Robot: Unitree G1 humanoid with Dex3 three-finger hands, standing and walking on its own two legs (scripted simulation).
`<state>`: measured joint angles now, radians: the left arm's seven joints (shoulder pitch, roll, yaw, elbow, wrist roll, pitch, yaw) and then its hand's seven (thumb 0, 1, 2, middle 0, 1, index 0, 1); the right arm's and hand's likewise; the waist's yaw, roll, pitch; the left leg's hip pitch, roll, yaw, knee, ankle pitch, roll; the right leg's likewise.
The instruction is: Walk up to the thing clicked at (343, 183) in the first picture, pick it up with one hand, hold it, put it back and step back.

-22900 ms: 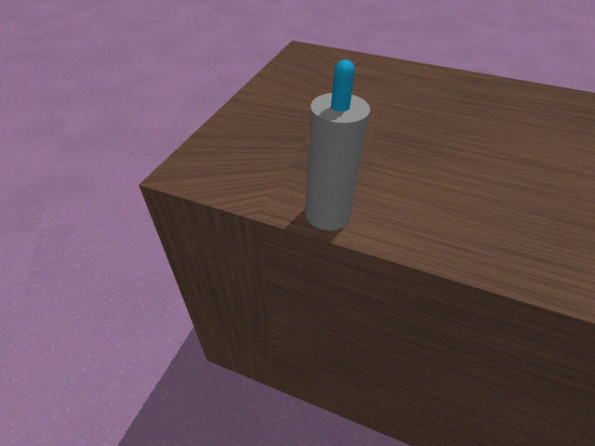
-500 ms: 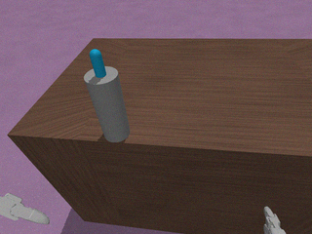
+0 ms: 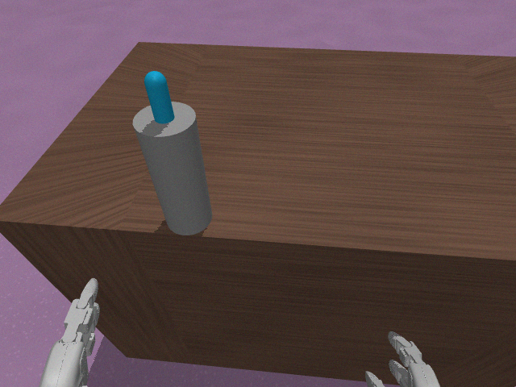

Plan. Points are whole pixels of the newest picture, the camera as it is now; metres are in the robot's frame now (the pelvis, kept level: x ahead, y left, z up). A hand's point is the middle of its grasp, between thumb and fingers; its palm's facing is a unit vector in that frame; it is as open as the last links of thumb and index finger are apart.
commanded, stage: home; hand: left
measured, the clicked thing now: (175, 159) +0.41 +0.15 +0.17
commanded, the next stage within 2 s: none
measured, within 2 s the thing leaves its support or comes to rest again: neither
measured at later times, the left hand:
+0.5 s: hand (158, 375) +0.19 +0.18 -0.09, palm faces +0.09 -0.97 -0.24, open 17.5 cm
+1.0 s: hand out of the picture +0.08 +0.26 -0.14, palm faces -0.06 -0.92 -0.40, open 17.5 cm
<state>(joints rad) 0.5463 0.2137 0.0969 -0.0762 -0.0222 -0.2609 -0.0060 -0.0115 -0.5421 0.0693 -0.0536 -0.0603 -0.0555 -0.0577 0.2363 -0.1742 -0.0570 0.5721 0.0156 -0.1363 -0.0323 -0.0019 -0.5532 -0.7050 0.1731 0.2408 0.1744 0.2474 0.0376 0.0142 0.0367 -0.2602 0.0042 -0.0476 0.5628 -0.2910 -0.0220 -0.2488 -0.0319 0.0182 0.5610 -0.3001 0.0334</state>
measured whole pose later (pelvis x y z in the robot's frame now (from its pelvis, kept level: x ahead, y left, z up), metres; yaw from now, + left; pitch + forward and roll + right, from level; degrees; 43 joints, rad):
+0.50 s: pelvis +0.01 +0.00 -0.01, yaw -1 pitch +2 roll -1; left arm 0.30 0.18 0.01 0.42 0.00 -0.10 0.10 -0.01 -0.56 0.05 -0.05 -0.05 -0.05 -0.05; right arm 0.23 -0.21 0.00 0.67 0.00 -0.11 -0.06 0.01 -0.90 -0.90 0.21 0.30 0.21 0.30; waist 0.00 0.01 0.00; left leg -0.37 0.02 -0.04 0.70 -0.37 -0.03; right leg -0.35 -0.01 0.02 0.66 -0.35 0.03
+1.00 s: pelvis +0.00 +0.00 -0.01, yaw +0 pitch -1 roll +0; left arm 0.23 0.38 -0.01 0.89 0.03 -0.02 0.02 -0.01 -0.54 0.06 -0.05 -0.05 -0.05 -0.05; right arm 0.19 -0.35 -0.03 0.92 -0.03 0.00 0.01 0.00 -0.90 -0.90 0.21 0.30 0.21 0.30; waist 0.01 0.00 0.02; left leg -0.28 0.01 -0.04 0.61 -0.32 -0.03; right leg -0.28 -0.02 0.02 0.62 -0.33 0.02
